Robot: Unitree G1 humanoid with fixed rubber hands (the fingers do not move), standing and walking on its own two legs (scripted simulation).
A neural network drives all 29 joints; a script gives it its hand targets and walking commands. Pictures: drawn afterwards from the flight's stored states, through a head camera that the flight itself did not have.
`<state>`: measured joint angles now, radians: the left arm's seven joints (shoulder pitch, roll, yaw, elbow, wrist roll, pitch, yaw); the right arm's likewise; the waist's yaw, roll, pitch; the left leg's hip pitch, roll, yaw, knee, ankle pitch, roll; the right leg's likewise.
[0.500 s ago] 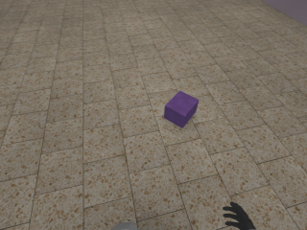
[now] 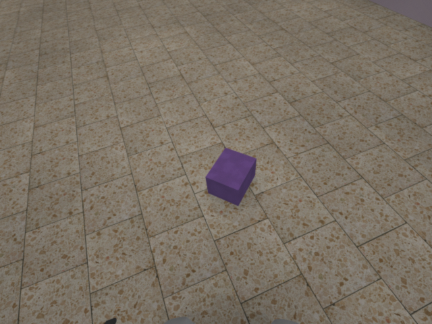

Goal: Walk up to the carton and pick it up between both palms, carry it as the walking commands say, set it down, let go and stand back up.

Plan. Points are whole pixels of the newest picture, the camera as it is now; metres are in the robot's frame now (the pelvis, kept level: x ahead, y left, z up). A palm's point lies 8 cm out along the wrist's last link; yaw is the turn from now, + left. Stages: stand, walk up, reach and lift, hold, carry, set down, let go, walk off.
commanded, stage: walk up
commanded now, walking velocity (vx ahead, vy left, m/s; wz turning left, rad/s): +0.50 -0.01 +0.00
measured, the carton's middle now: (231, 176) +0.91 -0.04 -0.68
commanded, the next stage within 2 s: none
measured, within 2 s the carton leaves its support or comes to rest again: neither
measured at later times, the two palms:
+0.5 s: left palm (112, 247) +0.31 +0.26 -0.11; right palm (334, 295) +0.19 -0.22 -0.13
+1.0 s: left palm (129, 240) +0.34 +0.24 -0.15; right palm (310, 197) +0.42 -0.23 -0.12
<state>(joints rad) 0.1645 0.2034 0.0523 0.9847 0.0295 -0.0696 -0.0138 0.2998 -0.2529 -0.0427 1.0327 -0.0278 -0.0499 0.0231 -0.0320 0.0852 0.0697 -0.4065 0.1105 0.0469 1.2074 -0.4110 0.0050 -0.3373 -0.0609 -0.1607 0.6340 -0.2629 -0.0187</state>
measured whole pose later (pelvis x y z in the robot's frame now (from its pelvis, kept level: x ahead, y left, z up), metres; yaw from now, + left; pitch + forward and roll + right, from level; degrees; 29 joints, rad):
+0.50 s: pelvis +0.21 +0.02 +0.01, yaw -1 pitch -2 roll +2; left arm 0.13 0.22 0.05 1.01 0.02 -0.02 -0.04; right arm 0.33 -0.20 -0.04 1.03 -0.03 -0.07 0.00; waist -0.04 -0.03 0.06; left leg -0.10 0.01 0.21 0.48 -0.33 0.02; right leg -0.48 -0.14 -0.06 0.84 -0.30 0.04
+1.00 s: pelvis +0.35 +0.01 +0.00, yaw +0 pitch -2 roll -1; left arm 0.28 0.19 0.05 1.09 0.03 0.00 -0.01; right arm 0.19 -0.18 -0.04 1.02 -0.04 -0.03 -0.01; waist 0.02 -0.03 0.04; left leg -0.30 0.07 0.15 0.64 -0.31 0.03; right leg -0.36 -0.07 -0.11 0.87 -0.46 0.00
